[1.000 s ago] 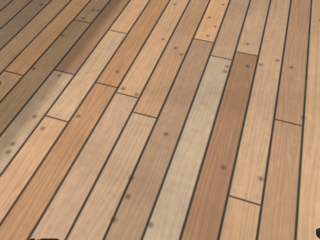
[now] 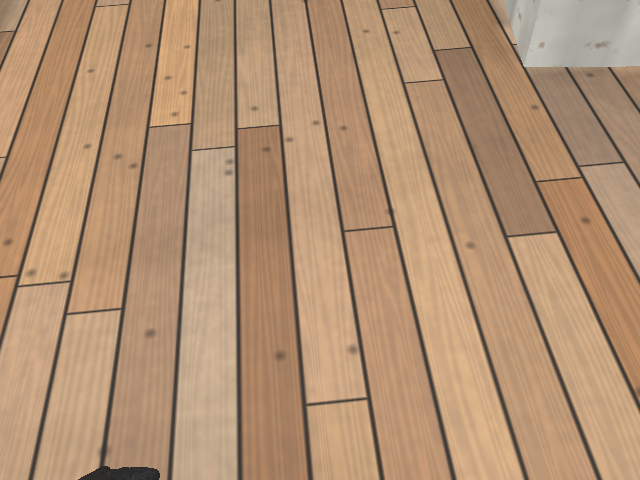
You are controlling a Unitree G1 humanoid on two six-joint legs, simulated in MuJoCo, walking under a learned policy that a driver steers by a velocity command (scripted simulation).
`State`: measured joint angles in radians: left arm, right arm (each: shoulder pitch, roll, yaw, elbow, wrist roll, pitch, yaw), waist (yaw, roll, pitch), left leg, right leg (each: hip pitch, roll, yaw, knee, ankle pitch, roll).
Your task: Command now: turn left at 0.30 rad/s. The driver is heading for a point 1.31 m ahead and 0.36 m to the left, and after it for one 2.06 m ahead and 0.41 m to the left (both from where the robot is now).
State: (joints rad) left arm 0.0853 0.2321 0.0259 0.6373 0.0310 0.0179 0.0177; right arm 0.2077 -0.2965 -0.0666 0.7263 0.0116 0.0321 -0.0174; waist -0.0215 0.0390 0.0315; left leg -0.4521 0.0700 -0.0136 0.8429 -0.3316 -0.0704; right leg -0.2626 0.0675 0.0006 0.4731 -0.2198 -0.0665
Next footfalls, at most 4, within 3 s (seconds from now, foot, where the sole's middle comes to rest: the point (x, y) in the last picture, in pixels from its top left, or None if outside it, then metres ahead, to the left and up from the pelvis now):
0.20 left None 0.01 0.13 -0.77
0.74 right None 0.15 -0.04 -0.77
1.12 left None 0.39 0.29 -0.77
1.54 right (316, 342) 0.81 0.05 -0.78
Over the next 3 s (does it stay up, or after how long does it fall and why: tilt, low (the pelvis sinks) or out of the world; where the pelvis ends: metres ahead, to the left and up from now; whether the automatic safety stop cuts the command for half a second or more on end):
stays up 1.55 0.37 0.00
